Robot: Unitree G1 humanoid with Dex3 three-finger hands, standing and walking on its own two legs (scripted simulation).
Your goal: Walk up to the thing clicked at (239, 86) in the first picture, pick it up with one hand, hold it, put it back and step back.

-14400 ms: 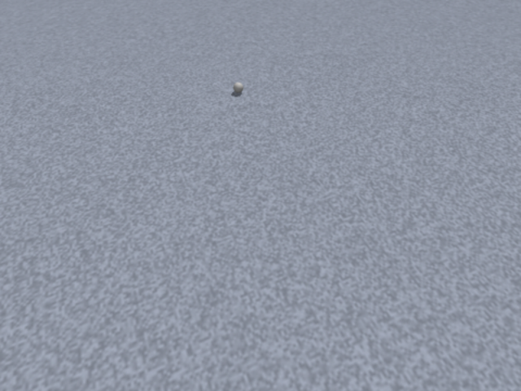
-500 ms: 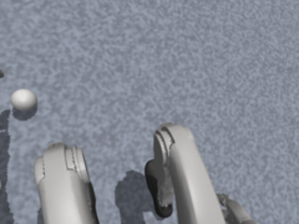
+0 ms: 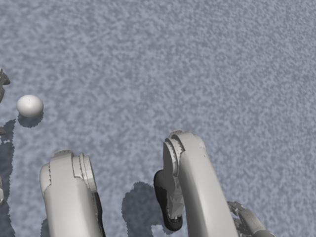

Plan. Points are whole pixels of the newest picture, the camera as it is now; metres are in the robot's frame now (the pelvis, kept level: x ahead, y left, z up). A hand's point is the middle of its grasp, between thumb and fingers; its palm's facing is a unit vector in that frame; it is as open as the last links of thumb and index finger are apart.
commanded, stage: rise first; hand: left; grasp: from above
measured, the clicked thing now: (30, 106) +0.48 +0.30 -0.29
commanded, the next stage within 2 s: approach in 0.12 s
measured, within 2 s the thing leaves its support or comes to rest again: neither
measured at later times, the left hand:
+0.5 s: hand (16, 101) +0.46 +0.30 -0.18, palm faces -0.44 -0.06 -0.90, open 13.8 cm
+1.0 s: hand (11, 112) +0.44 +0.32 -0.20, palm faces -0.53 -0.11 -0.84, open 14.1 cm
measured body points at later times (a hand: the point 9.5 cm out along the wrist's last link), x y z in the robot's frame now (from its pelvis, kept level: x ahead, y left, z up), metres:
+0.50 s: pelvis +0.00 +0.00 +0.00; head +0.24 +0.09 +0.37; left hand +0.48 +0.30 -0.13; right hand +0.06 -0.27 -0.10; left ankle +0.08 +0.13 -0.29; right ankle +0.10 -0.12 -0.29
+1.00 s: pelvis +0.00 +0.00 -0.01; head +0.25 +0.07 +0.36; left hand +0.46 +0.32 -0.15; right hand +0.05 -0.27 -0.11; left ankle +0.08 +0.13 -0.29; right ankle +0.10 -0.12 -0.29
